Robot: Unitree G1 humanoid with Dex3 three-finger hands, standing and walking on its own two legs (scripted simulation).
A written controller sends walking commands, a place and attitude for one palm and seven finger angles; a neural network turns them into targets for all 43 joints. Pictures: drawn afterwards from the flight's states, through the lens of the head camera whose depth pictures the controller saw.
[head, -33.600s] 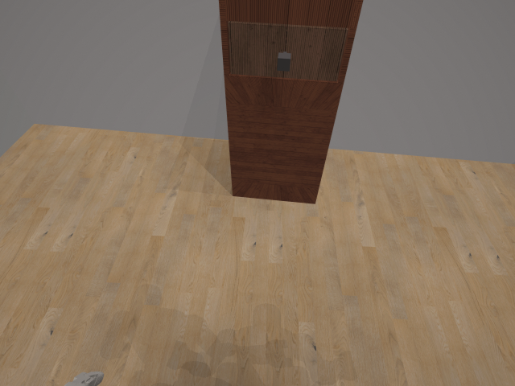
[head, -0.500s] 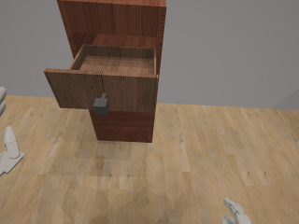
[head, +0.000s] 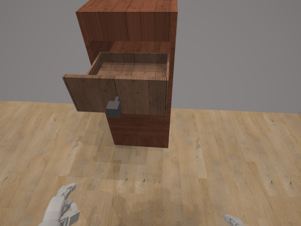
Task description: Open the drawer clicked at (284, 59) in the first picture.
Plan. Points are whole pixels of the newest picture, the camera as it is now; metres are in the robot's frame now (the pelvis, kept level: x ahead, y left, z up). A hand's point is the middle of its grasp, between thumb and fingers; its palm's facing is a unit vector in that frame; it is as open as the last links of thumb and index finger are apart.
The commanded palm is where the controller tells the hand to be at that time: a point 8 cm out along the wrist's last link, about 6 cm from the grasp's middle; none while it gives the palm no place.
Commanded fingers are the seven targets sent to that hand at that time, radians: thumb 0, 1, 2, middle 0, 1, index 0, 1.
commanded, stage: let the arm hang, fingers relaxed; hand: left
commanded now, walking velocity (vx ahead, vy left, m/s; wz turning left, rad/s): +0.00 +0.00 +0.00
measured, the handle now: (115, 105) +0.53 +0.16 +0.02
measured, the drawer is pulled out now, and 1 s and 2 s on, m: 0.30 0.30 0.30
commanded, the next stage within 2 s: look to check the result in 0.92 s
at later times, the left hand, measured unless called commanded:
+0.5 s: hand out of the picture -0.03 +0.18 -0.15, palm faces +0.00 -0.97 -0.23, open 7.3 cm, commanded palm none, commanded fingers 0.00 0.90 0.90 -0.20 -0.30 -0.20 -0.30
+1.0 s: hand out of the picture +0.02 +0.16 -0.15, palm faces +0.00 -0.98 -0.20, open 7.4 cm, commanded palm none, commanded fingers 0.00 0.90 0.90 -0.20 -0.30 -0.20 -0.30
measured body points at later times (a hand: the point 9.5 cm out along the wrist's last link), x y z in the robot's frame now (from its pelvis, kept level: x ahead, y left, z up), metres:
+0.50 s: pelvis +0.00 -0.01 +0.02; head +0.03 -0.02 +0.47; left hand -0.03 +0.23 -0.13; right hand -0.03 -0.22 -0.15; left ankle +0.03 +0.11 -0.72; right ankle +0.03 -0.10 -0.72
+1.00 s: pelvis +0.01 -0.01 +0.02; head +0.02 -0.03 +0.47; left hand +0.02 +0.21 -0.14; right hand -0.03 -0.22 -0.15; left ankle +0.03 +0.11 -0.72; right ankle +0.03 -0.10 -0.72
